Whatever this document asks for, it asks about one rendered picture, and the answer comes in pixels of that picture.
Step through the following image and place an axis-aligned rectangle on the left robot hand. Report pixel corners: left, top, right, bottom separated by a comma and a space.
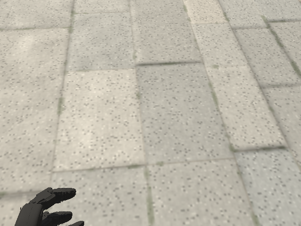
14, 187, 85, 226

